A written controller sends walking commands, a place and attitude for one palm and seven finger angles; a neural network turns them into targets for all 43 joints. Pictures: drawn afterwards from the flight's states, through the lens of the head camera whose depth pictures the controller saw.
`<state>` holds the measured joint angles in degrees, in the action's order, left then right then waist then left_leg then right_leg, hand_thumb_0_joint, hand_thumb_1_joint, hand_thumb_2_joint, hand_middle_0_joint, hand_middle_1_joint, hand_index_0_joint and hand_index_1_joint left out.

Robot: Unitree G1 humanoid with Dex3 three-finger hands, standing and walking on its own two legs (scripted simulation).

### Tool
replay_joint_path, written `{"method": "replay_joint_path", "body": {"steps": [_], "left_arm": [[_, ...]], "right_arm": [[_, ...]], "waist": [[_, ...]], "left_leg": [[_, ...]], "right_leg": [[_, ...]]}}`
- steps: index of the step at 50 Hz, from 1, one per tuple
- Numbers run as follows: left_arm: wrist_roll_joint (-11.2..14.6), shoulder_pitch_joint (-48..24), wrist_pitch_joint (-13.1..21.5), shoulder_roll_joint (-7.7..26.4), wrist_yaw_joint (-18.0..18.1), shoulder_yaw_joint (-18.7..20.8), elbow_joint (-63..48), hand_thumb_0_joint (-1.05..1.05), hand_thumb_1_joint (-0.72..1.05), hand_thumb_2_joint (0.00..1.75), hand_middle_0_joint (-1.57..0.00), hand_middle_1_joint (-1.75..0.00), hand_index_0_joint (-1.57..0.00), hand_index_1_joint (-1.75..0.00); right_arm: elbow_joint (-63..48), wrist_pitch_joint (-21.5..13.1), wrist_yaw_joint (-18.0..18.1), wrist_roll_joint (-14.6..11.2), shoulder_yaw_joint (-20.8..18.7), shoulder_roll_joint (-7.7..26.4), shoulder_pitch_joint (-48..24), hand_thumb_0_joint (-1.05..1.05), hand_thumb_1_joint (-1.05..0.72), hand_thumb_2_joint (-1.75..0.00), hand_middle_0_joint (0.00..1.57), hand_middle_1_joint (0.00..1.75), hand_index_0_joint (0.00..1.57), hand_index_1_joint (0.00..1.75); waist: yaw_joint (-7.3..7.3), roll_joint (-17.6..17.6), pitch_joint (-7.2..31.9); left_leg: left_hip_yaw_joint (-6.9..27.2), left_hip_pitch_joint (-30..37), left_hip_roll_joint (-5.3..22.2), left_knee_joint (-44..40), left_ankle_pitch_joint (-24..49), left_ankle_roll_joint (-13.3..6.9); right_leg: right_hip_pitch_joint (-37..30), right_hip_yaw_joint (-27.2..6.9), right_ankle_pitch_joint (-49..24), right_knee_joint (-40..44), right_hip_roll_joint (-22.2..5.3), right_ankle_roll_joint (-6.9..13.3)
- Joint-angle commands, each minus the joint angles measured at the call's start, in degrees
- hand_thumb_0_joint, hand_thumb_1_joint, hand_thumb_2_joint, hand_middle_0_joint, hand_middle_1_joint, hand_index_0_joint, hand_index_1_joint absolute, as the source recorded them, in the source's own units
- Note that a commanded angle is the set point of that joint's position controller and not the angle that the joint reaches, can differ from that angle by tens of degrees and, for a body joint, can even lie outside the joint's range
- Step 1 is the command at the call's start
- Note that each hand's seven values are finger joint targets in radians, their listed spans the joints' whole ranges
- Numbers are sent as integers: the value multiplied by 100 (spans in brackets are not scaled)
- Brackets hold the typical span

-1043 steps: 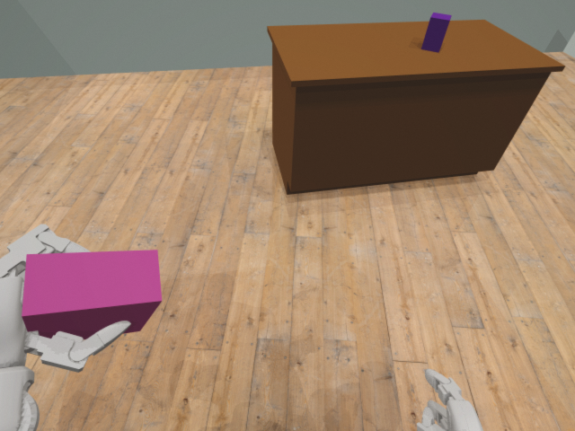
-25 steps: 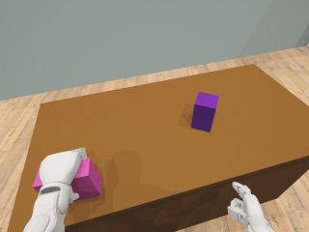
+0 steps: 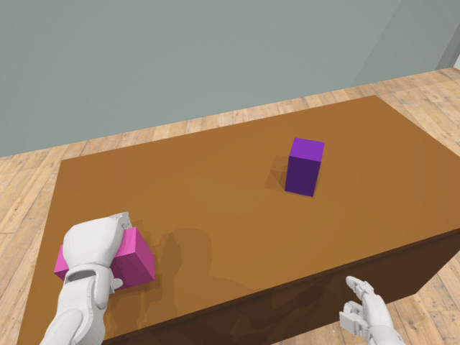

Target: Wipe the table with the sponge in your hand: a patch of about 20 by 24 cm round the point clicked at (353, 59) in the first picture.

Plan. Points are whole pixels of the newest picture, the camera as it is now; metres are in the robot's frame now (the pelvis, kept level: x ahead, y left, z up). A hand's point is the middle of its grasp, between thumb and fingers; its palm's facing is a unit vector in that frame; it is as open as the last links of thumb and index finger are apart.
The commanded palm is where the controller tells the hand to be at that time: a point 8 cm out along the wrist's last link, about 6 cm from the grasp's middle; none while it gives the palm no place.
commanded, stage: move the sponge above the wiping area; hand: left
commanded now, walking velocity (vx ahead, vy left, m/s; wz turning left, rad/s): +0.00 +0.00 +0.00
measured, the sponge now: (113, 268) +0.22 +0.28 +0.00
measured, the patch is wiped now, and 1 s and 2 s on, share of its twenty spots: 0.00 0.00 0.00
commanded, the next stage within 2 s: lower the sponge onto the table in 1.96 s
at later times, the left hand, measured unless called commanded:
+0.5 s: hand (104, 254) +0.23 +0.28 +0.04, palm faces +0.01 -0.09 -1.00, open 9.6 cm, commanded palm +0.19 +0.26 +0.09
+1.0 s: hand (109, 261) +0.22 +0.27 +0.03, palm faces -0.05 -0.14 -0.99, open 9.6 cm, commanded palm +0.19 +0.26 +0.09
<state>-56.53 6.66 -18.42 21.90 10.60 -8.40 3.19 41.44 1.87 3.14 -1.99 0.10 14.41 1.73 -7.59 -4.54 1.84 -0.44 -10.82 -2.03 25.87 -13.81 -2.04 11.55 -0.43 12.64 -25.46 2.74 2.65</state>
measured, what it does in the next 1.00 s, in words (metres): stands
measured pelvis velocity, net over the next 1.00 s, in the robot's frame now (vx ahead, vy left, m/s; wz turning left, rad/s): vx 0.00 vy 0.00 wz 0.00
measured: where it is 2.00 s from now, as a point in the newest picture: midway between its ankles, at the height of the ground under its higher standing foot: outside the picture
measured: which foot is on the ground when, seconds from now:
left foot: down 0.00-1.00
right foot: down 0.00-1.00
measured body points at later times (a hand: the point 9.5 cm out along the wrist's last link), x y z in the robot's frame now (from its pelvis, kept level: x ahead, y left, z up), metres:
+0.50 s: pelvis +0.01 -0.01 +0.00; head -0.01 -0.04 +0.45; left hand +0.22 +0.28 +0.10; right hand +0.25 -0.21 -0.08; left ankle +0.00 +0.10 -0.74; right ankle +0.01 -0.09 -0.74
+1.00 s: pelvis +0.00 +0.00 +0.00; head -0.01 -0.04 +0.45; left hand +0.22 +0.27 +0.09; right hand +0.25 -0.21 -0.08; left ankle +0.00 +0.10 -0.74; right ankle +0.01 -0.09 -0.74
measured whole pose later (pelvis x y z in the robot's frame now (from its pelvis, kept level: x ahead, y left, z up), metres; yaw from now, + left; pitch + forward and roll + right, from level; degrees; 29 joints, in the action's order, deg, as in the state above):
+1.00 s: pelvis +0.00 +0.00 +0.00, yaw +0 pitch -1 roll +0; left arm -54.0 8.3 -23.7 20.8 6.8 -8.0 2.2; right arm 40.4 3.4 2.2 -2.6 1.1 14.3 0.4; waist -6.5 -5.1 2.4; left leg -0.1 -9.9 -2.1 24.2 -13.1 -1.9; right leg 10.8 -0.4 12.3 -24.3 2.7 2.8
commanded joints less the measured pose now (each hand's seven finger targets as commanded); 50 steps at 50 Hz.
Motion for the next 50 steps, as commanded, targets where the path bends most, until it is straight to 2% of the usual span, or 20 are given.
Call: {"method": "replay_joint_path", "body": {"steps": [1, 5, 7, 8, 10, 12, 13, 17, 18, 23, 27, 30, 32, 33, 37, 38, 42, 43, 45, 50], "left_arm": [[72, -962, -371, 721, 209, 544, -793, 0, 10, 130, -120, -160, -120, -160], [45, -948, -640, 707, -91, 371, -860, 0, 10, 130, -120, -160, -120, -160], [-11, -970, -573, 985, -137, 587, -1136, 0, 10, 130, -120, -160, -120, -160], [-53, -1084, -517, 818, -168, 414, -1224, 0, 10, 130, -120, -160, -120, -160], [-151, -1388, -307, 897, -144, 424, -1388, 0, 10, 130, -120, -160, -120, -160], [-252, -1499, -120, 1439, -21, 905, -1588, 0, 10, 130, -120, -160, -120, -160], [-236, -1430, -44, 1179, 35, 752, -1632, 0, 10, 130, -120, -160, -120, -160], [-260, -1437, -11, 1464, 244, 1083, -1526, 0, 10, 130, -120, -160, -120, -160], [-189, -1226, -67, 1077, 239, 807, -1433, 0, 10, 130, -120, -160, -120, -160], [172, -768, -447, 641, -7, 475, -1009, 0, 10, 130, -120, -160, -120, -160], [139, -678, -489, 1001, -231, 684, -1120, 0, 10, 130, -120, -160, -120, -160], [-53, -1009, -216, 1036, -238, 605, -1457, 0, 10, 130, -120, -160, -120, -160], [-161, -1226, -6, 1477, -100, 978, -1776, 0, 10, 130, -120, -160, -120, -160], [-167, -1247, 110, 1292, -26, 877, -1852, 0, 10, 130, -120, -160, -120, -160], [-247, -1342, 159, 1642, 283, 1291, -1575, 0, 10, 130, -120, -160, -120, -160], [-228, -1400, 104, 1282, 294, 998, -1476, 0, 10, 130, -120, -160, -120, -160], [81, -968, -251, 1028, 182, 842, -1099, 0, 10, 130, -120, -160, -120, -160], [147, -834, -346, 682, 88, 524, -1045, 0, 10, 130, -120, -160, -120, -160], [194, -646, -469, 540, -84, 322, -1030, 0, 10, 130, -120, -160, -120, -160], [-36, -831, -353, 771, -278, 371, -1350, 0, 10, 130, -120, -160, -120, -160]], "right_arm": [[-1029, -240, 17, -86, -141, 561, -1417, 0, -90, -90, 20, 30, 20, 30], [-1133, -102, -33, -96, -61, 596, -1498, 0, -90, -90, 20, 30, 20, 30], [-1179, -96, -29, -53, -84, 611, -1488, 0, -90, -90, 20, 30, 20, 30], [-1215, -102, -30, -55, -64, 573, -1451, 0, -90, -90, 20, 30, 20, 30], [-1203, -143, -23, -10, -70, 547, -1347, 0, -90, -90, 20, 30, 20, 30], [-1153, -168, 17, 55, -87, 580, -1315, 0, -90, -90, 20, 30, 20, 30], [-1180, -193, 19, 32, -86, 494, -1278, 0, -90, -90, 20, 30, 20, 30], [-1068, -211, 21, 33, -116, 559, -1309, 0, -90, -90, 20, 30, 20, 30], [-1120, -220, 4, 6, -104, 494, -1342, 0, -90, -90, 20, 30, 20, 30], [-1112, -142, -18, -92, -96, 567, -1428, 0, -90, -90, 20, 30, 20, 30], [-1138, -91, -27, -55, -79, 629, -1449, 0, -90, -90, 20, 30, 20, 30], [-1196, -145, -10, 4, -88, 570, -1363, 0, -90, -90, 20, 30, 20, 30], [-1179, -195, 20, 64, -100, 588, -1324, 0, -90, -90, 20, 30, 20, 30], [-1201, -233, 35, 60, -106, 510, -1259, 0, -90, -90, 20, 30, 20, 30], [-1037, -252, 59, 53, -136, 565, -1253, 0, -90, -90, 20, 30, 20, 30], [-1062, -257, 54, 23, -109, 511, -1316, 0, -90, -90, 20, 30, 20, 30], [-1053, -220, 40, -69, -126, 584, -1452, 0, -90, -90, 20, 30, 20, 30], [-1108, -207, 21, -98, -114, 548, -1476, 0, -90, -90, 20, 30, 20, 30], [-1138, -185, -14, -100, -114, 577, -1484, 0, -90, -90, 20, 30, 20, 30], [-1220, -131, -69, -24, -81, 577, -1415, 0, -90, -90, 20, 30, 20, 30]], "waist": [[-14, 516, 932], [28, 619, 858], [-14, 461, 925], [30, 353, 995], [46, 233, 1087], [-39, -10, 1176], [-10, -143, 1257], [-52, -163, 1123], [-41, -95, 1121], [78, 511, 820], [46, 710, 846], [40, 385, 1079], [-30, 77, 1164], [11, -60, 1258], [-22, -189, 977], [-3, -154, 985], [1, 167, 837], [28, 284, 844], [48, 492, 845], [31, 495, 928]], "left_leg": [[610, 296, 71, -409, 1240, 75], [608, 166, 13, -438, 1274, 52], [633, 257, 4, -395, 1234, 3], [613, 292, 5, -360, 1290, -21], [642, 388, 22, -338, 1337, -28], [685, 480, 8, -301, 1347, -27], [621, 485, 14, -288, 1377, -40], [668, 546, 21, -303, 1425, 35], [628, 497, 26, -324, 1428, 26], [556, 316, 35, -382, 1307, -1], [581, 265, -23, -334, 1301, -28], [550, 380, -32, -256, 1350, -74], [616, 509, -28, -234, 1375, -66], [561, 506, -17, -213, 1400, -84], [614, 509, 9, -266, 1262, 3], [605, 470, 2, -300, 1268, 11], [614, 412, 17, -423, 1178, 38], [572, 358, 24, -422, 1184, 20], [574, 315, 10, -402, 1289, 2], [611, 289, 3, -360, 1349, -26]], "right_leg": [[-230, -646, -722, 482, -121, 248], [-366, -662, -838, 450, -138, 231], [-371, -786, -754, 459, -98, 262], [-369, -689, -830, 415, -103, 256], [-325, -697, -844, 399, -96, 270], [-374, -862, -846, 422, -44, 323], [-421, -745, -864, 388, -78, 306], [-334, -933, -867, 497, -41, 375], [-378, -785, -887, 472, -83, 330], [-362, -729, -982, 551, -131, 240], [-442, -875, -1116, 516, -130, 232], [-428, -807, -1077, 472, -148, 231], [-405, -954, -1045, 480, -92, 293], [-457, -842, -1057, 430, -116, 282], [-236, -992, -728, 580, -67, 354], [-242, -855, -717, 549, -86, 334], [-269, -835, -658, 613, -104, 285], [-302, -686, -692, 583, -132, 241], [-349, -688, -903, 555, -149, 217], [-374, -704, -946, 461, -127, 234]]}}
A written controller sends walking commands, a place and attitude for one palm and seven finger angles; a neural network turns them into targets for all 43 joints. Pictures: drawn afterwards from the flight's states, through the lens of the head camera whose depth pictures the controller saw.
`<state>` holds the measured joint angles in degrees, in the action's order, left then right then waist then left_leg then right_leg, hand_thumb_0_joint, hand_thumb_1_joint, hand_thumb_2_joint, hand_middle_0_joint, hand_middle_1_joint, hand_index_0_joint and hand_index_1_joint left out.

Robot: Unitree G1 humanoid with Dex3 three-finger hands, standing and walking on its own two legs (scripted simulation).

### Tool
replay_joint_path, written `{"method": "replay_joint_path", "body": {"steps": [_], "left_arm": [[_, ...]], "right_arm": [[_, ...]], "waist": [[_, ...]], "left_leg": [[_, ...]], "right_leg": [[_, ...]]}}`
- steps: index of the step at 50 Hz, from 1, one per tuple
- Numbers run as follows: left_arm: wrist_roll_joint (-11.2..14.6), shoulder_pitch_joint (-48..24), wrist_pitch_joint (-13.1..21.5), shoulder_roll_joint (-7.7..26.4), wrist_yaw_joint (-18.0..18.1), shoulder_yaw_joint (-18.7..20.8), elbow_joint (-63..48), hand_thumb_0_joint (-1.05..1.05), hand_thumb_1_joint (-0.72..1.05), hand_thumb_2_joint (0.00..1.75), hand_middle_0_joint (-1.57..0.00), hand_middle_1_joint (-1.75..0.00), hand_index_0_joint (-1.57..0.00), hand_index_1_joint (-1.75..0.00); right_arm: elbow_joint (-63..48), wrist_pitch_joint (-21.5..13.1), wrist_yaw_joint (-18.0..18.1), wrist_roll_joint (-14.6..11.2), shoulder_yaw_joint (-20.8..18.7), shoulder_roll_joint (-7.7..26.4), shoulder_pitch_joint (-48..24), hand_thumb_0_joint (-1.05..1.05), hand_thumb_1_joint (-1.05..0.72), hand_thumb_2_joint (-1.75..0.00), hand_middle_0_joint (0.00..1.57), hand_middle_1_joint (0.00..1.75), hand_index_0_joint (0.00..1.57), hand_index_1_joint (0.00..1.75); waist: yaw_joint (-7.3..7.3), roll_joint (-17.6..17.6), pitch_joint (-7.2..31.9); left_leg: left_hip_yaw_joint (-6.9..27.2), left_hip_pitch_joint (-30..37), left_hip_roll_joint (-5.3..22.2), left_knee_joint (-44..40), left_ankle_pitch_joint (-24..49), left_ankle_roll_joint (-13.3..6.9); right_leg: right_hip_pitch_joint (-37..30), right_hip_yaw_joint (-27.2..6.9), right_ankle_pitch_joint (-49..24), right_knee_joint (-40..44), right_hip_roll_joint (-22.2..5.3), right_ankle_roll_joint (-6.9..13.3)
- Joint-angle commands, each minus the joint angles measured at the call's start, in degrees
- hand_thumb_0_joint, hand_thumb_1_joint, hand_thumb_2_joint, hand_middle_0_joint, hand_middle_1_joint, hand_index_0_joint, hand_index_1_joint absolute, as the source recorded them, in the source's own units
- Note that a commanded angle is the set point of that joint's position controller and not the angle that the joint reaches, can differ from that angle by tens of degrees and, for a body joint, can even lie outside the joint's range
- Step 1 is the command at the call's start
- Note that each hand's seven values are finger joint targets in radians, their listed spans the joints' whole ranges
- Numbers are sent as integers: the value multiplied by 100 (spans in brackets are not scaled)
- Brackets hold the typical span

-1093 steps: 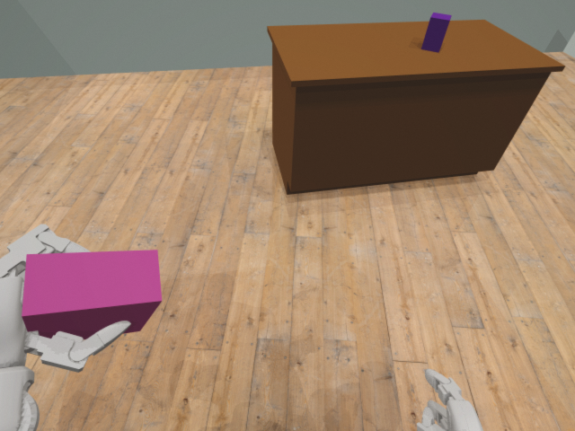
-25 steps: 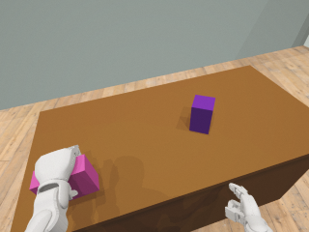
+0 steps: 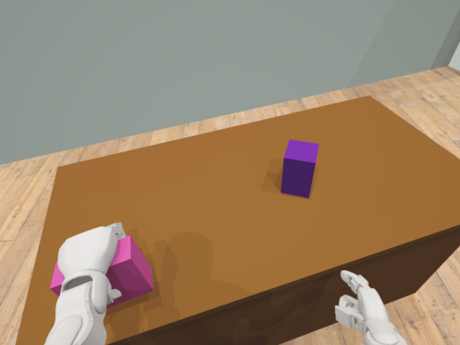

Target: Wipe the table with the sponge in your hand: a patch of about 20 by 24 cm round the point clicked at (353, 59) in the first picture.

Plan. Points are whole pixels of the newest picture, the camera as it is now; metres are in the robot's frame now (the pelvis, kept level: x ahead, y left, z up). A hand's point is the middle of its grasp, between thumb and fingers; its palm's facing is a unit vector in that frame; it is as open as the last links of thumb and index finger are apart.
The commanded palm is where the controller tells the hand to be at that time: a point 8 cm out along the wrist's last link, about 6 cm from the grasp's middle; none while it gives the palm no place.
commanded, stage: move the sponge above the wiping area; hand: left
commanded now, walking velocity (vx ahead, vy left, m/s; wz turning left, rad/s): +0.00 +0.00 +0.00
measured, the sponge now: (110, 281) +0.21 +0.27 -0.01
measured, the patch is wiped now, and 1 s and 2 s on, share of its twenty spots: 0.00 0.00 0.00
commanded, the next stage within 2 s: lower the sponge onto the table in 0.96 s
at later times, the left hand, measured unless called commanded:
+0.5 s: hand (109, 274) +0.21 +0.27 +0.01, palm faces -0.13 -0.17 -0.98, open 9.6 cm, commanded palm +0.19 +0.27 +0.09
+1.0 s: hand (116, 271) +0.22 +0.25 +0.03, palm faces -0.04 -0.14 -0.99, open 9.6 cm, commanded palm +0.19 +0.26 +0.10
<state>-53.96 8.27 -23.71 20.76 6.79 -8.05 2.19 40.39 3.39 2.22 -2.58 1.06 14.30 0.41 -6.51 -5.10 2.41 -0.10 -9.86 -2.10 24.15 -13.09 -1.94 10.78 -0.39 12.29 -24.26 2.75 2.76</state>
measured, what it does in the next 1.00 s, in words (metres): stands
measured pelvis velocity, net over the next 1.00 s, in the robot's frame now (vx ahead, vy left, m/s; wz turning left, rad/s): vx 0.00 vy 0.01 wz -0.01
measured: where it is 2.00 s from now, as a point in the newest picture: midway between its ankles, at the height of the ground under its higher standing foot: outside the picture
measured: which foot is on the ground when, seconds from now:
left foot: down 0.00-1.00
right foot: down 0.00-1.00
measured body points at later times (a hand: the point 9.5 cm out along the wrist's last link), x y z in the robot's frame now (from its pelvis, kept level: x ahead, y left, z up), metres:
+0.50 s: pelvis +0.00 +0.00 +0.00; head -0.01 -0.03 +0.45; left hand +0.22 +0.27 +0.07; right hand +0.25 -0.21 -0.08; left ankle +0.00 +0.10 -0.74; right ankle +0.01 -0.09 -0.74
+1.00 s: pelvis +0.00 +0.01 +0.00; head -0.02 -0.02 +0.45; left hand +0.21 +0.25 +0.08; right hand +0.25 -0.20 -0.08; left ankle +0.00 +0.10 -0.74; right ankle +0.01 -0.09 -0.74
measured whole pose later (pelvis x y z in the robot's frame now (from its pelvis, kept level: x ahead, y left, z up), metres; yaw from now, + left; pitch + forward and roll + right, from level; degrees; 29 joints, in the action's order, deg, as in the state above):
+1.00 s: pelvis +0.00 +0.01 +0.00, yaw +0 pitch -2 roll +0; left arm -57.1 10.5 -16.2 20.8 7.5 -10.6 -1.2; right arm 40.0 2.4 2.5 -1.1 0.5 13.8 1.2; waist -7.9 -4.0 1.6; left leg -0.3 -10.2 -2.1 25.5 -13.8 -2.2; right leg 10.8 -0.8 12.4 -24.7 2.8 2.5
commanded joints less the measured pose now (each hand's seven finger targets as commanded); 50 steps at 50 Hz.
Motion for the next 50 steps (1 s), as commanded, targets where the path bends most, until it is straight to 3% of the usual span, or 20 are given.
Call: {"method": "replay_joint_path", "body": {"steps": [1, 2, 6, 7, 8, 12, 13, 16, 18, 22, 25, 27, 28, 32, 33, 38, 43, 47, 48, 50], "left_arm": [[-372, -1133, 275, 973, 146, 392, -1366, 0, 10, 130, -120, -160, -120, -160], [-426, -1323, 365, 1323, 232, 695, -1599, 0, 10, 130, -120, -160, -120, -160], [-643, -1516, 628, 1430, 631, 917, -1626, 0, 10, 130, -120, -160, -120, -160], [-625, -1496, 591, 1772, 725, 1245, -1614, 0, 10, 130, -120, -160, -120, -160], [-606, -1646, 539, 1303, 764, 860, -1577, 0, 10, 130, -120, -160, -120, -160], [-258, -1324, 101, 1310, 698, 928, -964, 0, 10, 130, -120, -160, -120, -160], [-144, -1304, -4, 884, 583, 533, -914, 0, 10, 130, -120, -160, -120, -160], [-60, -1176, -227, 810, 222, 308, -641, 0, 10, 130, -120, -160, -120, -160], [-33, -1218, -183, 722, 16, 161, -784, 0, 10, 130, -120, -160, -120, -160], [-264, -1376, 347, 1335, -33, 653, -1290, 0, 10, 130, -120, -160, -120, -160], [-441, -1353, 827, 1443, 231, 882, -1659, 0, 10, 130, -120, -160, -120, -160], [-556, -1307, 898, 1982, 521, 1456, -1708, 0, 10, 130, -120, -160, -120, -160], [-558, -1286, 876, 1551, 616, 1166, -1682, 0, 10, 130, -120, -160, -120, -160], [-329, -1009, 453, 1512, 807, 1274, -1267, 0, 10, 130, -120, -160, -120, -160], [-208, -898, 330, 1074, 754, 895, -1269, 0, 10, 130, -120, -160, -120, -160], [39, -932, -121, 692, 206, 273, -919, 0, 10, 130, -120, -160, -120, -160], [-275, -1399, 387, 942, 40, 299, -1597, 0, 10, 130, -120, -160, -120, -160], [-622, -1346, 870, 1656, 490, 1065, -1967, 0, 10, 130, -120, -160, -120, -160], [-645, -1312, 866, 1305, 599, 856, -1934, 0, 10, 130, -120, -160, -120, -160], [-641, -1196, 697, 1269, 797, 931, -1595, 0, 10, 130, -120, -160, -120, -160]], "right_arm": [[-1105, -291, 27, 62, -188, 575, -1237, 0, -90, -90, 20, 30, 20, 30], [-1109, -310, 51, 95, -195, 599, -1245, 0, -90, -90, 20, 30, 20, 30], [-1028, -359, 82, 123, -221, 516, -1153, 0, -90, -90, 20, 30, 20, 30], [-980, -348, 90, 117, -220, 573, -1181, 0, -90, -90, 20, 30, 20, 30], [-1012, -354, 82, 81, -187, 493, -1246, 0, -90, -90, 20, 30, 20, 30], [-910, -293, 107, -29, -186, 589, -1383, 0, -90, -90, 20, 30, 20, 30], [-972, -279, 112, -69, -162, 549, -1394, 0, -90, -90, 20, 30, 20, 30], [-970, -212, 123, -77, -138, 611, -1412, 0, -90, -90, 20, 30, 20, 30], [-1083, -208, 118, -77, -123, 623, -1345, 0, -90, -90, 20, 30, 20, 30], [-1087, -284, 117, 69, -160, 632, -1165, 0, -90, -90, 20, 30, 20, 30], [-1092, -366, 120, 147, -201, 536, -1057, 0, -90, -90, 20, 30, 20, 30], [-1003, -370, 124, 175, -231, 603, -1036, 0, -90, -90, 20, 30, 20, 30], [-1041, -373, 107, 149, -218, 506, -1046, 0, -90, -90, 20, 30, 20, 30], [-949, -328, 81, 31, -255, 614, -1264, 0, -90, -90, 20, 30, 20, 30], [-1008, -329, 66, -15, -241, 555, -1296, 0, -90, -90, 20, 30, 20, 30], [-1029, -253, 99, -79, -188, 634, -1369, 0, -90, -90, 20, 30, 20, 30], [-1149, -363, 111, 62, -195, 575, -1162, 0, -90, -90, 20, 30, 20, 30], [-1039, -417, 88, 185, -239, 567, -1037, 0, -90, -90, 20, 30, 20, 30], [-1052, -405, 67, 162, -218, 482, -1036, 0, -90, -90, 20, 30, 20, 30], [-989, -362, 31, 117, -226, 514, -1141, 0, -90, -90, 20, 30, 20, 30]], "waist": [[-91, 545, 975], [-135, 262, 1000], [-190, -15, 1189], [-226, -86, 1108], [-155, -99, 1088], [-129, 185, 696], [-41, 290, 697], [12, 671, 588], [75, 557, 672], [-45, 389, 1062], [-131, 110, 1290], [-234, -174, 1194], [-186, -142, 1144], [-213, 70, 842], [-147, 57, 873], [76, 682, 542], [-13, 312, 1048], [-238, -283, 1328], [-209, -308, 1361], [-217, -115, 1088]], "left_leg": [[591, 258, 15, -154, 1292, -45], [642, 321, 35, -169, 1195, -46], [587, 427, 59, -103, 1403, 5], [666, 389, 51, -159, 1232, 18], [617, 377, 58, -176, 1237, 29], [605, 289, 13, -293, 997, 35], [531, 232, 32, -299, 971, 8], [543, 147, -3, -284, 993, -23], [513, 133, -22, -243, 924, -78], [576, 280, -34, -123, 1144, -102], [565, 420, -1, -36, 1481, -69], [615, 412, 20, -57, 1430, -15], [600, 326, 35, -97, 1399, 7], [627, 295, 48, -206, 1265, 58], [567, 264, 74, -241, 1252, 47], [536, 147, 44, -270, 936, -49], [632, 364, 41, -187, 1121, -107], [767, 478, 113, -145, 1460, 35], [713, 433, 120, -151, 1536, 68], [692, 334, 121, -187, 1514, 134]], "right_leg": [[-274, -729, -895, 326, -118, 227], [-249, -856, -754, 337, -63, 270], [-291, -836, -887, 288, -54, 334], [-298, -968, -691, 349, -20, 360], [-251, -825, -690, 324, -54, 331], [-211, -889, -476, 530, -75, 299], [-235, -706, -511, 500, -114, 241], [-220, -689, -643, 523, -140, 189], [-248, -662, -591, 487, -130, 188], [-352, -835, -875, 374, -90, 238], [-428, -830, -1246, 276, -104, 280], [-372, -1030, -1095, 331, -52, 358], [-356, -862, -972, 303, -84, 332], [-252, -946, -767, 437, -82, 341], [-298, -745, -773, 401, -124, 282], [-160, -680, -555, 540, -138, 183], [-246, -602, -642, 332, -81, 219], [-384, -853, -911, 222, 14, 351], [-396, -723, -946, 167, -11, 339], [-285, -768, -901, 259, -20, 364]]}}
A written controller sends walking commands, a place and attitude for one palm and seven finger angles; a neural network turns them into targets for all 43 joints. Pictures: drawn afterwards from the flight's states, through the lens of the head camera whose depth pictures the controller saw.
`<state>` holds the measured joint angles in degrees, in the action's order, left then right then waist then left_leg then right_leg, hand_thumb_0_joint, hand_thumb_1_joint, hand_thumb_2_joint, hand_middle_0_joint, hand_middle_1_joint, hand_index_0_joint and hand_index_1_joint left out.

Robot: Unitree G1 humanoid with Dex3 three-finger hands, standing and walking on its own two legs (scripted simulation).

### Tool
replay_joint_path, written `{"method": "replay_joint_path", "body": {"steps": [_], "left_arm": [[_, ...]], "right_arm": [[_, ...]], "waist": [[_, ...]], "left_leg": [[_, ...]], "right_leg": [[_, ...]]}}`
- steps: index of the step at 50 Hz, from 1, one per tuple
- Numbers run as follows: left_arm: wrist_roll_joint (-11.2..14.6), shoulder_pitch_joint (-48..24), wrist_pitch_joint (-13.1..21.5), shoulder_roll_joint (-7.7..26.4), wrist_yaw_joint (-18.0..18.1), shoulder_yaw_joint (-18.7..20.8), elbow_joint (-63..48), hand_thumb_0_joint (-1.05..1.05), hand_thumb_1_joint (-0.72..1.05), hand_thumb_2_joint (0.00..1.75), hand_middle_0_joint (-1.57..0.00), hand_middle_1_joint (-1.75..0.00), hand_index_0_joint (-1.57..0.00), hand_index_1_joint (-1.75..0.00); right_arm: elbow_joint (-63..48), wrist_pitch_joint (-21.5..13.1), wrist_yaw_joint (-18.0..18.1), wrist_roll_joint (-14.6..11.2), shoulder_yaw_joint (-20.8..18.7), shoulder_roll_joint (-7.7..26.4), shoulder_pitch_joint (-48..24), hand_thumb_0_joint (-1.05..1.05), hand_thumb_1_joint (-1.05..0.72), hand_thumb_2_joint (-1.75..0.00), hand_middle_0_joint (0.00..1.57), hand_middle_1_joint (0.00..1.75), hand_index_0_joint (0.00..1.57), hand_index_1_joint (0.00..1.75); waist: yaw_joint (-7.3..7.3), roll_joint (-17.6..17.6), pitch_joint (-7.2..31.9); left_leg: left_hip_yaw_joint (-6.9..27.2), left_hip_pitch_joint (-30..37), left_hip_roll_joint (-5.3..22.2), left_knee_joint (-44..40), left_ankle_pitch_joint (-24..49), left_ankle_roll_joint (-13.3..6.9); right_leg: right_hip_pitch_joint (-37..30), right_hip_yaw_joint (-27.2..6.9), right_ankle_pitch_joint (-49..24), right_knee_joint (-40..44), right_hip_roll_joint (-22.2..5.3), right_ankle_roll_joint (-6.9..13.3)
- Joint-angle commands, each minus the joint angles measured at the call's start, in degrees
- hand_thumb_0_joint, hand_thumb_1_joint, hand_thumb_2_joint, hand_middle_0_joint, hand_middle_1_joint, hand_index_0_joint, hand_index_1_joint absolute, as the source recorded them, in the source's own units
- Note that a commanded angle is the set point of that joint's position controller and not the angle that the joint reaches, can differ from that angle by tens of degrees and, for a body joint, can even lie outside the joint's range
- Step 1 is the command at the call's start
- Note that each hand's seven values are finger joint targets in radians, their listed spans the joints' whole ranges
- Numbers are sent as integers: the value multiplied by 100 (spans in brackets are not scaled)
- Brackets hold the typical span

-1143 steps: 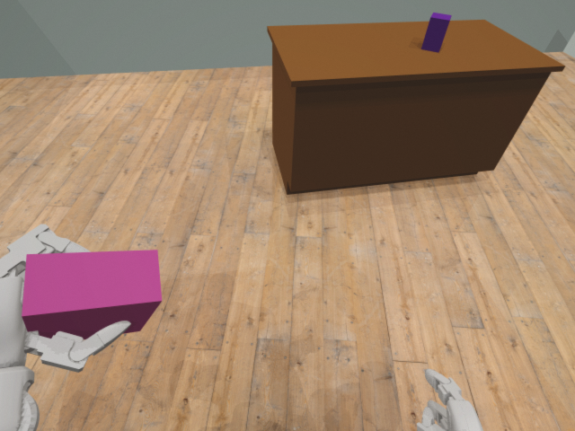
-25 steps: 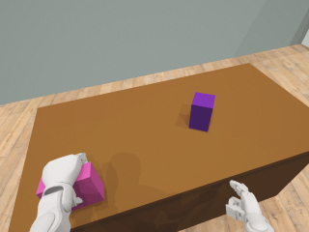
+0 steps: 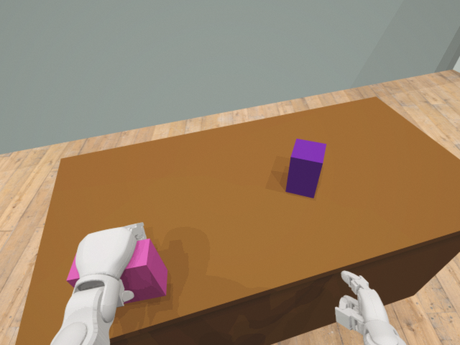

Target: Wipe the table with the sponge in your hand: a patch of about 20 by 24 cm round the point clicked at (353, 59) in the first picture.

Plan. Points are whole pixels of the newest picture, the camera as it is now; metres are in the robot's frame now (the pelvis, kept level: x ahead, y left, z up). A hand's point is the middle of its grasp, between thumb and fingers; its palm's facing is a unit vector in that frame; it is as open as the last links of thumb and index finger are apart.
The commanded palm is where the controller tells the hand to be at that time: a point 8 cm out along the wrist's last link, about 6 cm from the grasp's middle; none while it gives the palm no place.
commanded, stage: lower the sponge onto the table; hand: left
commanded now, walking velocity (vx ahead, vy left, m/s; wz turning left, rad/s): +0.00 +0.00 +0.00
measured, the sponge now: (126, 279) +0.21 +0.25 -0.01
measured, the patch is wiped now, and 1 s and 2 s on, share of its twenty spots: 0.00 0.00 0.05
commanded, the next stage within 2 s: wipe forward along the first lane in 2.00 s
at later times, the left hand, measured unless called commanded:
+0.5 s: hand (115, 254) +0.23 +0.26 +0.04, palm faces +0.00 -0.08 -1.00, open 9.6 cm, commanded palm +0.20 +0.26 +0.09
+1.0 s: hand (111, 265) +0.22 +0.28 +0.01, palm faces -0.06 -0.11 -0.99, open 9.6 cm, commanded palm +0.20 +0.26 +0.07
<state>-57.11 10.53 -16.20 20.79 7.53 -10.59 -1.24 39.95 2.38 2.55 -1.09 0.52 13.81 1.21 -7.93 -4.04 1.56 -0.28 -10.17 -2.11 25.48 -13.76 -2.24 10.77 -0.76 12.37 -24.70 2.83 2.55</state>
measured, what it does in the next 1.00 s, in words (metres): stands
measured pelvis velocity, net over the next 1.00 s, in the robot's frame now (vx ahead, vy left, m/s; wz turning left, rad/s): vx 0.00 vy -0.01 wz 0.01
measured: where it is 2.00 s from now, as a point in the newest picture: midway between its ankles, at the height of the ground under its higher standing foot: outside the picture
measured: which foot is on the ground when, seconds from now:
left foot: down 0.00-1.00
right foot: down 0.00-1.00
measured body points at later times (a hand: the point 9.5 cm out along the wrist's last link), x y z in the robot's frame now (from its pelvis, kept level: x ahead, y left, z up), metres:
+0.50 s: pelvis +0.00 -0.01 +0.00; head -0.01 -0.04 +0.45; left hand +0.23 +0.26 +0.09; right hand +0.24 -0.21 -0.08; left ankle +0.00 +0.09 -0.74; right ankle +0.01 -0.10 -0.74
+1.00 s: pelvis +0.00 -0.01 +0.00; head +0.00 -0.03 +0.45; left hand +0.22 +0.28 +0.06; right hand +0.24 -0.22 -0.09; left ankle +0.00 +0.09 -0.74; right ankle +0.01 -0.10 -0.74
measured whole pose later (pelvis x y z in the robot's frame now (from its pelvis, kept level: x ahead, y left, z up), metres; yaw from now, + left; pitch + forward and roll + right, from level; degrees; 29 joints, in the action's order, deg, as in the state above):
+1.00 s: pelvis +0.00 -0.01 +0.00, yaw +0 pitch +0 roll +0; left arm -55.6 6.9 -20.9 20.3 11.8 -7.4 8.9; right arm 40.8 3.3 2.8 -2.7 0.0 14.3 1.2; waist -6.6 -3.8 2.5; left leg 0.2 -12.2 -1.8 26.5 -14.4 -1.8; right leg 12.7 -0.5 13.1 -25.7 3.2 2.9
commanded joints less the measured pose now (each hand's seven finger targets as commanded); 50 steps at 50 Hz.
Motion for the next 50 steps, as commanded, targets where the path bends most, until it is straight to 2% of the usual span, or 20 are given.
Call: {"method": "replay_joint_path", "body": {"steps": [1, 2, 3, 8, 10, 12, 13, 16, 17, 20, 22, 23, 28, 32, 33, 37, 42, 45, 47, 50], "left_arm": [[-281, -1365, -226, 1252, 778, 1211, -999, 0, 10, 130, -120, -160, -120, -160], [-180, -1337, -404, 1391, 808, 1371, -904, 0, 10, 130, -120, -160, -120, -160], [-37, -1148, -589, 934, 765, 1017, -823, 0, 10, 130, -120, -160, -120, -160], [263, -1213, -1237, 604, 247, 428, -654, 0, 10, 130, -120, -160, -120, -160], [178, -1526, -1176, 618, 10, 232, -826, 0, 10, 130, -120, -160, -120, -160], [75, -1748, -960, 1152, -90, 607, -1028, 0, 10, 130, -120, -160, -120, -160], [27, -1936, -796, 906, -121, 382, -1176, 0, 10, 130, -120, -160, -120, -160], [-174, -2054, -242, 1277, 48, 780, -1126, 0, 10, 130, -120, -160, -120, -160], [-208, -2041, -133, 1728, 167, 1239, -1216, 0, 10, 130, -120, -160, -120, -160], [-241, -1858, -46, 1257, 444, 1061, -869, 0, 10, 130, -120, -160, -120, -160], [-121, -1621, -220, 1532, 575, 1427, -527, 0, 10, 130, -120, -160, -120, -160], [-35, -1503, -331, 1066, 573, 1077, -439, 0, 10, 130, -120, -160, -120, -160], [184, -1450, -834, 667, 322, 578, -218, 0, 10, 130, -120, -160, -120, -160], [64, -1476, -643, 1175, 172, 888, -533, 0, 10, 130, -120, -160, -120, -160], [46, -1645, -507, 943, 170, 674, -720, 0, 10, 130, -120, -160, -120, -160], [-131, -1489, -39, 1518, 430, 1289, -783, 0, 10, 130, -120, -160, -120, -160], [-156, -1441, -123, 1258, 772, 1235, -480, 0, 10, 130, -120, -160, -120, -160], [-43, -1487, -353, 827, 758, 813, -184, 0, 10, 130, -120, -160, -120, -160], [29, -1527, -471, 1006, 703, 939, -73, 0, 10, 130, -120, -160, -120, -160], [-6, -1556, -486, 787, 568, 670, 37, 0, 10, 130, -120, -160, -120, -160]], "right_arm": [[-911, -216, -16, -73, -182, 577, -1280, 0, -90, -90, 20, 30, 20, 30], [-872, -172, -37, -109, -165, 639, -1366, 0, -90, -90, 20, 30, 20, 30], [-947, -146, -60, -160, -148, 570, -1447, 0, -90, -90, 20, 30, 20, 30], [-1055, -28, -20, -267, -85, 659, -1669, 0, -90, -90, 20, 30, 20, 30], [-1090, -43, 4, -233, -67, 664, -1592, 0, -90, -90, 20, 30, 20, 30], [-1080, -58, 51, -165, -55, 698, -1496, 0, -90, -90, 20, 30, 20, 30], [-1138, -94, 66, -150, -50, 626, -1421, 0, -90, -90, 20, 30, 20, 30], [-1015, -202, 116, -51, -82, 580, -1214, 0, -90, -90, 20, 30, 20, 30], [-972, -217, 136, -25, -100, 629, -1190, 0, -90, -90, 20, 30, 20, 30], [-924, -242, 107, -55, -126, 555, -1185, 0, -90, -90, 20, 30, 20, 30], [-852, -203, 88, -104, -141, 647, -1243, 0, -90, -90, 20, 30, 20, 30], [-904, -182, 76, -149, -139, 585, -1291, 0, -90, -90, 20, 30, 20, 30], [-999, -113, 51, -229, -131, 668, -1407, 0, -90, -90, 20, 30, 20, 30], [-1007, -126, 71, -137, -144, 721, -1279, 0, -90, -90, 20, 30, 20, 30], [-1074, -151, 82, -130, -159, 659, -1202, 0, -90, -90, 20, 30, 20, 30], [-955, -236, 98, -33, -223, 676, -1027, 0, -90, -90, 20, 30, 20, 30], [-900, -236, 53, -98, -254, 665, -1099, 0, -90, -90, 20, 30, 20, 30], [-915, -212, 59, -171, -247, 641, -1183, 0, -90, -90, 20, 30, 20, 30], [-900, -187, 85, -180, -240, 701, -1194, 0, -90, -90, 20, 30, 20, 30], [-929, -176, 88, -167, -231, 676, -1163, 0, -90, -90, 20, 30, 20, 30]], "waist": [[-84, -8, 990], [-95, -12, 861], [-66, 73, 812], [125, 493, 650], [187, 451, 774], [169, 298, 879], [197, 202, 1023], [95, 48, 1111], [15, -120, 1171], [21, 18, 1055], [-38, 106, 909], [10, 151, 904], [132, 368, 871], [112, 386, 1223], [178, 304, 1365], [50, 194, 1310], [43, 36, 976], [120, 177, 976], [126, 245, 949], [166, 396, 1118]], "left_leg": [[682, 301, 127, -342, 1489, 169], [725, 263, 111, -434, 1311, 175], [615, 197, 106, -457, 1248, 137], [595, 160, 32, -503, 965, 29], [599, 235, -1, -436, 1057, -36], [649, 301, -14, -405, 981, -62], [609, 321, -18, -375, 969, -93], [634, 437, -21, -287, 1101, -75], [682, 435, -4, -321, 1016, -50], [604, 381, 24, -308, 1203, 35], [641, 261, -5, -377, 1054, 65], [545, 193, 18, -382, 1039, 47], [504, 142, 3, -352, 1078, 0], [556, 214, -58, -197, 1360, -31], [482, 250, -37, -147, 1390, -79], [565, 301, -33, -41, 1510, -35], [592, 189, 6, -126, 1337, 40], [530, 141, 24, -160, 1187, 28], [572, 121, -2, -184, 1092, 25], [518, 76, -15, -134, 1174, -7]], "right_leg": [[-219, -762, -826, 358, -35, 383], [-237, -853, -662, 436, -25, 394], [-304, -689, -653, 441, -85, 332], [-270, -618, -429, 556, -117, 230], [-275, -605, -594, 505, -125, 225], [-304, -728, -486, 509, -83, 254], [-321, -592, -469, 444, -93, 236], [-284, -711, -603, 459, -67, 291], [-354, -861, -531, 476, -23, 331], [-228, -780, -684, 487, -64, 336], [-240, -952, -537, 561, -46, 358], [-261, -787, -553, 525, -95, 303], [-239, -676, -728, 500, -130, 241], [-435, -799, -1266, 337, -119, 255], [-438, -693, -1361, 280, -134, 232], [-335, -877, -1549, 249, -92, 305], [-36, -863, -1140, 307, -81, 334], [5, -679, -903, 335, -116, 277], [6, -756, -761, 364, -93, 283], [-81, -633, -959, 286, -121, 247]]}}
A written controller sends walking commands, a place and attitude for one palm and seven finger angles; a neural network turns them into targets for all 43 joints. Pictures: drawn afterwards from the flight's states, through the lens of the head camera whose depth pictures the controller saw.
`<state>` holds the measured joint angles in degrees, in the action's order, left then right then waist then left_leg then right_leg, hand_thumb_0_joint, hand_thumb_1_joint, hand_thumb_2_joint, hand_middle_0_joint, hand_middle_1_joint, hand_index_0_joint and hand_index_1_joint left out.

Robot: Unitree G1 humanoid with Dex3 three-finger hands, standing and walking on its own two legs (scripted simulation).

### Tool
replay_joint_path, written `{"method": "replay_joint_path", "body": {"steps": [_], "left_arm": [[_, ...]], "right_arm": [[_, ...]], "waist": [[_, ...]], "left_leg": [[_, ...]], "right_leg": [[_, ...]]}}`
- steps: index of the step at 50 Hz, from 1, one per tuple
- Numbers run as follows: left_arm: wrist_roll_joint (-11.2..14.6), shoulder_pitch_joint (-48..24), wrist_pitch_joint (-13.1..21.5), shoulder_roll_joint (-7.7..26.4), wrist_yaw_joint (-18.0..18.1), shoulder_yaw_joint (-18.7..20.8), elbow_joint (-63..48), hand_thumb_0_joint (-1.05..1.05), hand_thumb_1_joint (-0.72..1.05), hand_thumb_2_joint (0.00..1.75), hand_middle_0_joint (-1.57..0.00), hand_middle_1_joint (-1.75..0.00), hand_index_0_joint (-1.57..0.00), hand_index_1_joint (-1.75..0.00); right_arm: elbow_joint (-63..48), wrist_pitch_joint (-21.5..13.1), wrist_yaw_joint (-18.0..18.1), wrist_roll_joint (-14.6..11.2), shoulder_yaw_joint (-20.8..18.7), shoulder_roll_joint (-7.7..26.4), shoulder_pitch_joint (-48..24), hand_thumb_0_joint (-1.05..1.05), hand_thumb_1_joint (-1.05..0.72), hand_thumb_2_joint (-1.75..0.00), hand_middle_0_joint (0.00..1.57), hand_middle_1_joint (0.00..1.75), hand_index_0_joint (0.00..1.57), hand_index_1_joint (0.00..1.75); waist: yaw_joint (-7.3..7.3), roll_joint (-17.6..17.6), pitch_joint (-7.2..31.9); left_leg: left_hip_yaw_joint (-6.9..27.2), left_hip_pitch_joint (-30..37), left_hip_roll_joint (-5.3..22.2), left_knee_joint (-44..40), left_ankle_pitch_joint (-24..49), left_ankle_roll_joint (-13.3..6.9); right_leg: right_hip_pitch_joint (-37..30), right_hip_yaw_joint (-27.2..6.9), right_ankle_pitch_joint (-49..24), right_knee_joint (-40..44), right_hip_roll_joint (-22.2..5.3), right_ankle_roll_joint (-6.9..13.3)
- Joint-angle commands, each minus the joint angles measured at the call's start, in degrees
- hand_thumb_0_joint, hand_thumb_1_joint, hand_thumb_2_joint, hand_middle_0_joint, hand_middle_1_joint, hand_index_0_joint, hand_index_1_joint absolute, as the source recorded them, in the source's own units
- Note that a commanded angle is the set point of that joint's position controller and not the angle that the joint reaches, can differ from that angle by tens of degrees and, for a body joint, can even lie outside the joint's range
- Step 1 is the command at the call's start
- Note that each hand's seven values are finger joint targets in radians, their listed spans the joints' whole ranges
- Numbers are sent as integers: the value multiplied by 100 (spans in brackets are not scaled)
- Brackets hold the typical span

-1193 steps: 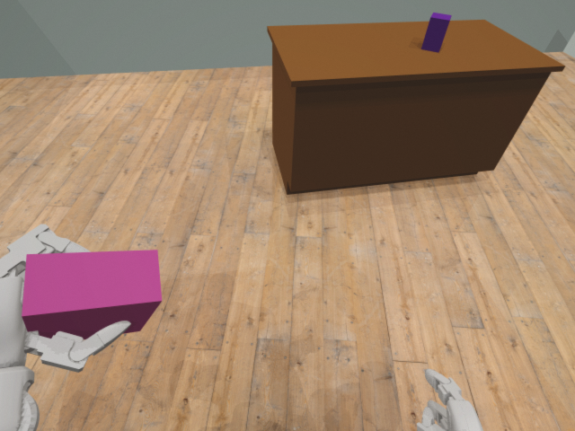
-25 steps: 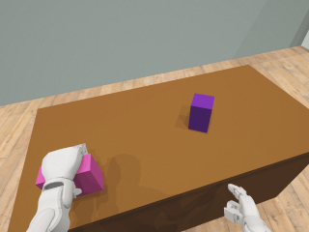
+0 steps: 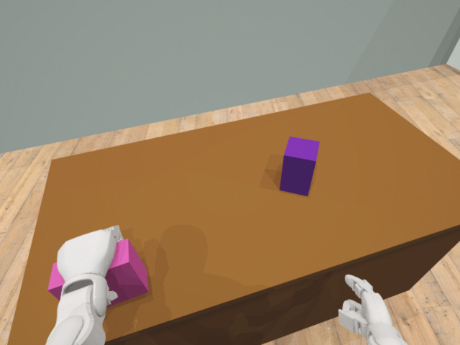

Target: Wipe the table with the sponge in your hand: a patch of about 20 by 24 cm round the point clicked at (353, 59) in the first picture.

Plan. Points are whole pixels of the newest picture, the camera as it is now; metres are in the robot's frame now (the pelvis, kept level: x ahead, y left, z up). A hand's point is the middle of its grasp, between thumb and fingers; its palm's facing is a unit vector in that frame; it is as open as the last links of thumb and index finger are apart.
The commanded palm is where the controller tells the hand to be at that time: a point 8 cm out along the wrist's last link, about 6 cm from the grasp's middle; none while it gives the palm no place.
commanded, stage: lower the sponge onto the table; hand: left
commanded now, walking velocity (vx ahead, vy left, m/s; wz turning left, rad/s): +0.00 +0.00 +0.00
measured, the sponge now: (106, 282) +0.21 +0.28 -0.03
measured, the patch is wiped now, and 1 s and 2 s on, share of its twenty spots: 0.00 0.05 0.20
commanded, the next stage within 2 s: wipe forward along the first lane in 1.00 s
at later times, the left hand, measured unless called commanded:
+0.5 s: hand (107, 279) +0.21 +0.28 -0.02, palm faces -0.11 -0.12 -0.99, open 9.6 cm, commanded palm +0.19 +0.27 +0.05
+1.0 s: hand (112, 280) +0.21 +0.27 -0.02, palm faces -0.08 -0.08 -0.99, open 9.6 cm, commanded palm +0.19 +0.26 +0.02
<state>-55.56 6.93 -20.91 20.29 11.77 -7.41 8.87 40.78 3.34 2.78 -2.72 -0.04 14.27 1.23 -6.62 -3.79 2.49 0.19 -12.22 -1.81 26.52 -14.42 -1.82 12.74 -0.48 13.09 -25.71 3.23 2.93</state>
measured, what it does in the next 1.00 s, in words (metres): stands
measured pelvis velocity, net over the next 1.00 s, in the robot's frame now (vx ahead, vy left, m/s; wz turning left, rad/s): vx -0.01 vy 0.00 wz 0.00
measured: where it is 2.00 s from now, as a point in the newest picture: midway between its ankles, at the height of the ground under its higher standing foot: outside the picture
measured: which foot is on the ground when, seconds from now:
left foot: down 0.00-1.00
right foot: down 0.00-1.00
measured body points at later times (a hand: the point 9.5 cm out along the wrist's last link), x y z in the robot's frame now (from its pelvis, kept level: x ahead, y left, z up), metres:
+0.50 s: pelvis -0.01 +0.00 +0.00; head -0.01 -0.02 +0.45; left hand +0.21 +0.28 +0.04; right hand +0.23 -0.21 -0.09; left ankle +0.00 +0.10 -0.74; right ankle +0.01 -0.09 -0.74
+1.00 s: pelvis -0.01 +0.00 -0.01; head -0.02 -0.03 +0.44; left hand +0.21 +0.27 +0.03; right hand +0.21 -0.22 -0.10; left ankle +0.00 +0.10 -0.74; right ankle +0.01 -0.09 -0.74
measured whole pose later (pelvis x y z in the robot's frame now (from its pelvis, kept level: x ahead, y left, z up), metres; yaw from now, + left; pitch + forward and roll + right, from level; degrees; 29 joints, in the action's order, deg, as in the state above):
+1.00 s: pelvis -0.01 +0.00 -0.01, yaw +0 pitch +2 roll +0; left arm -58.0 5.4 -18.6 17.7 17.5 -8.3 17.1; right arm 40.5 4.2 2.7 -3.0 -0.9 13.7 3.5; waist -5.9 -2.9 4.8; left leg 0.2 -18.4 -1.9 31.6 -15.7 -1.7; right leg 19.1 -0.3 14.6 -31.1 3.2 3.0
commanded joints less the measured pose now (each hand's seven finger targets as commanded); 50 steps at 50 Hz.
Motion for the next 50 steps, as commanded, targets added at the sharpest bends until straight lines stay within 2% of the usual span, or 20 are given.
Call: {"method": "replay_joint_path", "body": {"steps": [1, 6, 7, 10, 12, 13, 16, 17, 20, 27, 28, 32, 33, 35, 37, 41, 42, 45, 47, 50], "left_arm": [[-189, -1201, 10, 800, 116, 298, -993, 0, 10, 130, -120, -160, -120, -160], [-338, -1162, 323, 870, 199, 407, -1157, 0, 10, 130, -120, -160, -120, -160], [-341, -1148, 359, 1200, 263, 718, -1199, 0, 10, 130, -120, -160, -120, -160], [-420, -1123, 360, 836, 417, 482, -1015, 0, 10, 130, -120, -160, -120, -160], [-423, -1281, 263, 1099, 525, 720, -939, 0, 10, 130, -120, -160, -120, -160], [-415, -1358, 215, 810, 537, 469, -904, 0, 10, 130, -120, -160, -120, -160], [-345, -1223, 127, 732, 558, 403, -776, 0, 10, 130, -120, -160, -120, -160], [-300, -1157, 106, 989, 566, 654, -829, 0, 10, 130, -120, -160, -120, -160], [-270, -1121, 102, 649, 482, 298, -730, 0, 10, 130, -120, -160, -120, -160], [-358, -1585, 345, 980, 498, 524, -593, 0, 10, 130, -120, -160, -120, -160], [-362, -1600, 400, 729, 517, 330, -584, 0, 10, 130, -120, -160, -120, -160], [-331, -1308, 458, 876, 619, 587, -360, 0, 10, 130, -120, -160, -120, -160], [-316, -1257, 449, 509, 621, 288, -362, 0, 10, 130, -120, -160, -120, -160], [-337, -1196, 427, 353, 640, 124, -347, 0, 10, 130, -120, -160, -120, -160], [-317, -1127, 374, 636, 690, 400, -284, 0, 10, 130, -120, -160, -120, -160], [-297, -1088, 306, 459, 720, 264, -109, 0, 10, 130, -120, -160, -120, -160], [-265, -1020, 298, 656, 744, 472, -160, 0, 10, 130, -120, -160, -120, -160], [-266, -1045, 252, 408, 718, 225, -21, 0, 10, 130, -120, -160, -120, -160], [-263, -1026, 218, 703, 722, 495, 87, 0, 10, 130, -120, -160, -120, -160], [-297, -1041, 199, 506, 686, 280, 212, 0, 10, 130, -120, -160, -120, -160]], "right_arm": [[-1020, -261, 59, 11, -179, 620, -1125, 0, -90, -90, 20, 30, 20, 30], [-1058, -308, 24, 71, -211, 587, -990, 0, -90, -90, 20, 30, 20, 30], [-1037, -299, 41, 91, -216, 636, -974, 0, -90, -90, 20, 30, 20, 30], [-1043, -293, 8, 70, -214, 566, -1005, 0, -90, -90, 20, 30, 20, 30], [-986, -257, 11, 53, -217, 631, -1032, 0, -90, -90, 20, 30, 20, 30], [-1034, -253, 5, 24, -212, 580, -1018, 0, -90, -90, 20, 30, 20, 30], [-1019, -254, 15, 5, -232, 593, -1063, 0, -90, -90, 20, 30, 20, 30], [-1007, -246, 28, 10, -243, 636, -1047, 0, -90, -90, 20, 30, 20, 30], [-1042, -251, 31, 3, -235, 593, -1031, 0, -90, -90, 20, 30, 20, 30], [-1000, -268, 100, 34, -246, 619, -906, 0, -90, -90, 20, 30, 20, 30], [-1028, -284, 98, 20, -248, 570, -879, 0, -90, -90, 20, 30, 20, 30], [-986, -286, 85, 31, -288, 627, -831, 0, -90, -90, 20, 30, 20, 30], [-1030, -289, 66, 6, -285, 569, -835, 0, -90, -90, 20, 30, 20, 30], [-1035, -298, 25, 0, -300, 579, -875, 0, -90, -90, 20, 30, 20, 30], [-1014, -277, 21, 13, -316, 637, -830, 0, -90, -90, 20, 30, 20, 30], [-1022, -241, 24, -14, -312, 612, -840, 0, -90, -90, 20, 30, 20, 30], [-1025, -235, 33, -5, -321, 643, -859, 0, -90, -90, 20, 30, 20, 30], [-1040, -218, 37, -32, -298, 602, -858, 0, -90, -90, 20, 30, 20, 30], [-995, -192, 63, -23, -297, 650, -831, 0, -90, -90, 20, 30, 20, 30], [-1022, -182, 69, -48, -285, 605, -848, 0, -90, -90, 20, 30, 20, 30]], "waist": [[38, 369, 1050], [-28, 165, 1286], [-63, 138, 1237], [-40, 201, 1092], [-60, 114, 968], [-8, 121, 1018], [-21, 216, 1163], [-55, 140, 1177], [33, 331, 1130], [50, 154, 1042], [86, 120, 1137], [13, 215, 1134], [50, 222, 1198], [71, 239, 1147], [33, 345, 1145], [69, 617, 1140], [8, 505, 1090], [81, 594, 1034], [39, 596, 979], [66, 456, 910]], "left_leg": [[483, 292, -41, -218, 1315, -47], [540, 358, -3, -124, 1473, -28], [589, 328, -7, -142, 1417, -11], [535, 233, 10, -123, 1386, 13], [600, 198, 22, -171, 1207, 39], [557, 156, 35, -178, 1171, 30], [508, 201, 17, -127, 1258, 18], [553, 205, 7, -136, 1240, 27], [503, 128, -15, -75, 1206, -17], [577, 72, -24, -61, 824, -31], [530, 91, -17, -23, 861, -46], [574, -28, -14, -13, 897, 12], [519, -25, 1, 19, 961, 2], [536, -12, 22, 65, 1032, 22], [572, -88, 17, 51, 979, 33], [491, -206, -2, 115, 936, -9], [525, -219, -13, 88, 890, 1], [459, -292, -29, 133, 828, -26], [486, -355, -57, 116, 689, -26], [424, -395, -74, 147, 624, -38]], "right_leg": [[-268, -639, -1112, 346, -157, 215], [-225, -628, -1218, 196, -119, 254], [-229, -738, -1166, 206, -82, 281], [-102, -641, -1133, 192, -112, 263], [21, -729, -845, 232, -76, 296], [8, -572, -786, 172, -90, 270], [-74, -601, -987, 173, -117, 255], [-105, -695, -940, 174, -89, 280], [-76, -606, -1040, 168, -125, 237], [185, -676, -492, 181, -72, 264], [175, -558, -563, 122, -84, 245], [193, -670, -632, 88, -67, 274], [188, -532, -712, 31, -85, 250], [308, -544, -773, 16, -88, 250], [272, -637, -741, 7, -63, 268], [239, -587, -887, -25, -109, 226], [229, -677, -828, -1, -91, 249], [271, -605, -859, -12, -121, 214], [273, -713, -667, 50, -104, 232], [351, -648, -583, 48, -128, 221]]}}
